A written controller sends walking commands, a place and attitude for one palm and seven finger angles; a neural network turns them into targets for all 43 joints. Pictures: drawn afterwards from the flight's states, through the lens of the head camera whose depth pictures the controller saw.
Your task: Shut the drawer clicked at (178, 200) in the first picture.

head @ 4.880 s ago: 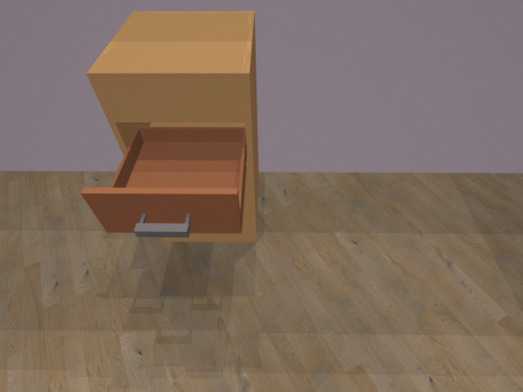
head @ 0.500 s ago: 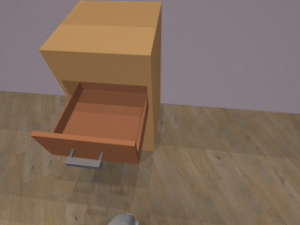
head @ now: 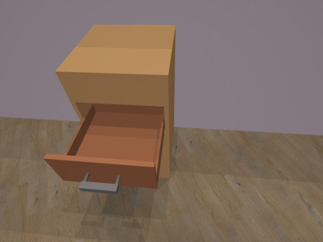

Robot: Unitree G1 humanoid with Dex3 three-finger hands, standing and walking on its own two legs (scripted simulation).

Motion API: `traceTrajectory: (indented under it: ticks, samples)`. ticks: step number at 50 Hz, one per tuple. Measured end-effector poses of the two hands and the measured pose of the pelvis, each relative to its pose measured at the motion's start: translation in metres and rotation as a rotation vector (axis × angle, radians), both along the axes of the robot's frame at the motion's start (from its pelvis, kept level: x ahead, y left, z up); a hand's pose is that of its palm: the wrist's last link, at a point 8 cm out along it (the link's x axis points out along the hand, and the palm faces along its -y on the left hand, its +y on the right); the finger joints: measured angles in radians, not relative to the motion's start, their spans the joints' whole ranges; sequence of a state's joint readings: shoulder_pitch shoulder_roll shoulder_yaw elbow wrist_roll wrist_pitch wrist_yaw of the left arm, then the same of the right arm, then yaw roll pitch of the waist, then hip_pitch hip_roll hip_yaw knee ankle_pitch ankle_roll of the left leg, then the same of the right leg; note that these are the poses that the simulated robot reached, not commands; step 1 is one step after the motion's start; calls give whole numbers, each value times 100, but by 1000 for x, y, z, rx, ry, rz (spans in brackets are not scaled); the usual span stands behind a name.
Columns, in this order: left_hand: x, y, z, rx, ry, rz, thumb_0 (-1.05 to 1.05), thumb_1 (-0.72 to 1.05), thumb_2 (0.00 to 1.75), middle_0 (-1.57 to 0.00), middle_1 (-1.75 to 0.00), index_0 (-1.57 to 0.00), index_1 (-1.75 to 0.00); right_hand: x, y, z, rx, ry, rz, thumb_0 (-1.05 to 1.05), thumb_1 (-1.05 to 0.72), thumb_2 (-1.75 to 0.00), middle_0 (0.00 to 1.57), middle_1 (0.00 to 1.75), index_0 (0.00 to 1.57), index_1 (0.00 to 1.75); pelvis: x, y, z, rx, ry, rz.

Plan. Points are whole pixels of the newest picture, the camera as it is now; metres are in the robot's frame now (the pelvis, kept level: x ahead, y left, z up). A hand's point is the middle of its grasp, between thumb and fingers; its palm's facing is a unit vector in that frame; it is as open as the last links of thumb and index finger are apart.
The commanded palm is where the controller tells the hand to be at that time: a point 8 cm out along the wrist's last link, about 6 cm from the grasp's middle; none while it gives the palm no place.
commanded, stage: come to a stop and stand still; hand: left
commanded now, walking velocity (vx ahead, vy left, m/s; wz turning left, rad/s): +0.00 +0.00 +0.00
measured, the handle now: (101, 182) +0.35 +0.25 -0.19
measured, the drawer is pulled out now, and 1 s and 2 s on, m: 0.29 0.29 0.29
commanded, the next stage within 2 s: look again from close up in 0.22 s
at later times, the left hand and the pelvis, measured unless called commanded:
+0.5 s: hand out of the picture +0.00 +0.15 -0.16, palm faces +0.00 -0.97 -0.22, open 7.3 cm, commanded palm none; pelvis +0.00 -0.02 +0.01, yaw -1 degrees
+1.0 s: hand out of the picture -0.01 +0.12 -0.16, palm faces +0.02 -0.98 -0.21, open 7.3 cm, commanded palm none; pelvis -0.01 -0.05 +0.01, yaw +0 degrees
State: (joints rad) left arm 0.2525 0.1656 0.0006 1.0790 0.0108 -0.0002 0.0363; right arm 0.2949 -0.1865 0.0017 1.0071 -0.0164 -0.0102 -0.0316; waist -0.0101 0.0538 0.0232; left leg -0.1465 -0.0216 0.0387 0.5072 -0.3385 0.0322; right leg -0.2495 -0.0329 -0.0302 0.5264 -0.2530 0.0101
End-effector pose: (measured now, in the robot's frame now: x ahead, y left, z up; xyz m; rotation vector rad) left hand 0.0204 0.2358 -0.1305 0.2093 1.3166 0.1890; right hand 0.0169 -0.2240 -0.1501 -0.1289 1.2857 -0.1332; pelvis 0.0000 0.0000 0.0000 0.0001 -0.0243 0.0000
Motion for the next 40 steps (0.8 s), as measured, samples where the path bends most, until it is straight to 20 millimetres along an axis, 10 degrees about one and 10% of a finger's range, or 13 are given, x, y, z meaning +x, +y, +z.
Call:
traceTrajectory:
  ticks: [40]
  samples:
    - [-27,-57,-1,-45,62,11,1,92,90,-20,-30,-20,-30,-45,-21,1,45,139,-20,0,-91,-90,20,30,20,30,-1,-40,6,14,-3,-10]
